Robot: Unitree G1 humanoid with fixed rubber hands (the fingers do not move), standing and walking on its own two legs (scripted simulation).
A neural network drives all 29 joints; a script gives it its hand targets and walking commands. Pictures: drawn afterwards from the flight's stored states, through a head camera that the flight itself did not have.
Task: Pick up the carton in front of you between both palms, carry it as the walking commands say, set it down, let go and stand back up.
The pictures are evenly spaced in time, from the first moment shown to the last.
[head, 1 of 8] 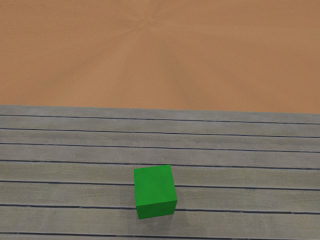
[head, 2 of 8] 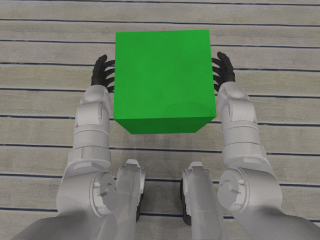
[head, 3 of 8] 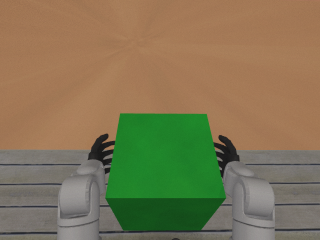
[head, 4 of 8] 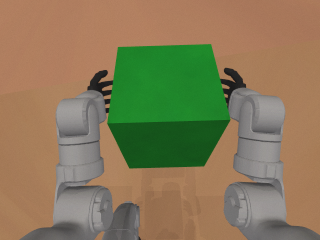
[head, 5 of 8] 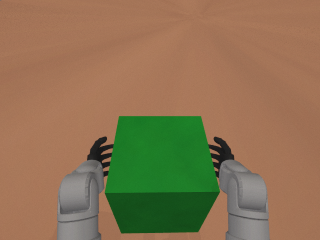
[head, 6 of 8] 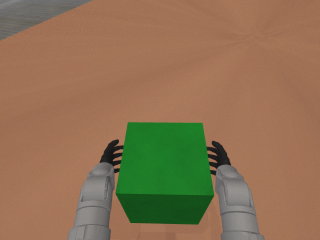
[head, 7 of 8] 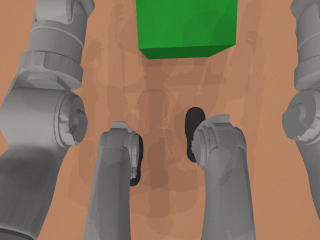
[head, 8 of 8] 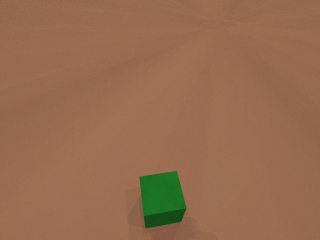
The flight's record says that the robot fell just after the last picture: no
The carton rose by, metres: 0.99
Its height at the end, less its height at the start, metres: +0.26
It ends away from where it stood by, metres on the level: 6.17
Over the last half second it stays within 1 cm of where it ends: yes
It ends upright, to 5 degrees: yes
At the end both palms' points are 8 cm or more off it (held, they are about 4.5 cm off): yes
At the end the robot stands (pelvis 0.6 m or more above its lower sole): yes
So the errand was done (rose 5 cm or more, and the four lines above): yes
